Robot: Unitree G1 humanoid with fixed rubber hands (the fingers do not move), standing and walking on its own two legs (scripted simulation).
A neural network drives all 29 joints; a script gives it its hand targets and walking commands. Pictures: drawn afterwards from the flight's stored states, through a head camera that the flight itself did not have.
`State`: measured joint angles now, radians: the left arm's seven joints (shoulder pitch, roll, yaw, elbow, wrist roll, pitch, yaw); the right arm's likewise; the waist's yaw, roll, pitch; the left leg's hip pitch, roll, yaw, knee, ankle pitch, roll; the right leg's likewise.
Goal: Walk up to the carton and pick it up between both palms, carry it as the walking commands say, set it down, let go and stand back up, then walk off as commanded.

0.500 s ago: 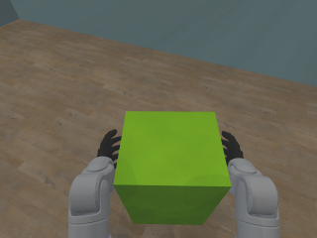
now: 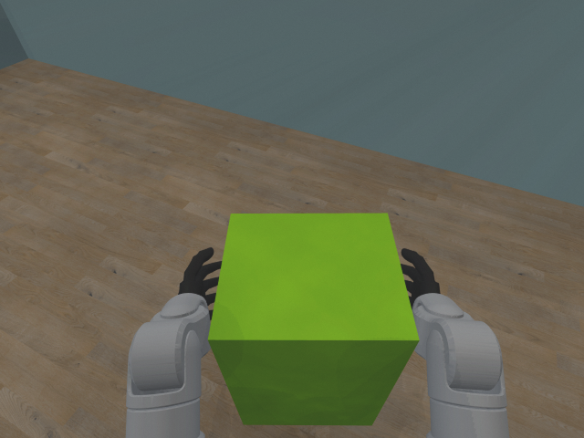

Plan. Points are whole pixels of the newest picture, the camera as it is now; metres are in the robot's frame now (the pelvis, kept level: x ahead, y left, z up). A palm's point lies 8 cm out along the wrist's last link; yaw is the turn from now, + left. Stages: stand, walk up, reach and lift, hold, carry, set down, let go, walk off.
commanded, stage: carry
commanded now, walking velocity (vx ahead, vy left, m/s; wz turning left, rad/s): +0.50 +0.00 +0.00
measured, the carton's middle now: (308, 329) +0.28 +0.00 +0.02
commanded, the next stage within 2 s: none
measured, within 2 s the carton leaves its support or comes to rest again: neither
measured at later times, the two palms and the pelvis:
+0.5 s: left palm (240, 163) +0.58 +0.13 +0.08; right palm (392, 163) +0.59 -0.16 +0.07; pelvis +0.31 -0.03 +0.01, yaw +3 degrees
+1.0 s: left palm (239, 96) +0.81 +0.16 +0.09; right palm (364, 98) +0.81 -0.13 +0.09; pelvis +0.53 +0.01 +0.01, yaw +0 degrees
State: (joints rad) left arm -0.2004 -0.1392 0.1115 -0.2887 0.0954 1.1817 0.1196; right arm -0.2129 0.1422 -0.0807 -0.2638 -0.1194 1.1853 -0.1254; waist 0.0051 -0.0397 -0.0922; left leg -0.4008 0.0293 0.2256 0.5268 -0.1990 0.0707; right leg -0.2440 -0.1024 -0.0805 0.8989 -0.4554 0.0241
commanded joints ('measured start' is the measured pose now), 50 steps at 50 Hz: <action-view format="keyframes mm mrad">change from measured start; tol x16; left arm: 1 -467 -963 -738 -32 -407 1 -280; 50 -435 -973 -727 -53 -388 -13 -263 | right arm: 1 -425 968 691 -76 398 -16 264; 50 -446 942 688 -122 395 -21 270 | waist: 1 -26 115 -299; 16 -6 180 -211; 20 31 -281 -389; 23 24 -21 -337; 35 11 -123 -243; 39 -13 298 -368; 50 -1 34 -360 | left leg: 1 632 354 -521 -237 329 150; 16 483 162 -10 -74 634 -12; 18 251 117 -17 207 408 -62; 20 -186 -61 -144 704 -279 -84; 21 -239 -3 -221 765 -267 -66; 34 45 -22 -50 -40 157 -94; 36 232 5 -32 -203 353 -86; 38 546 226 -272 -81 910 24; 40 601 352 -396 -101 1038 150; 50 368 145 -132 -52 599 -53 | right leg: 1 -493 12 116 327 28 -32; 14 -269 67 -108 -358 375 -35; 17 90 105 -167 -512 453 -43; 20 542 -313 543 -638 432 -264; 33 296 -129 -80 -543 952 -107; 36 190 -77 -129 -379 766 -33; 39 -187 37 -50 -82 -7 38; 41 -217 22 16 -151 -150 20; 46 46 13 -59 -513 260 27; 50 126 -85 -23 -425 708 2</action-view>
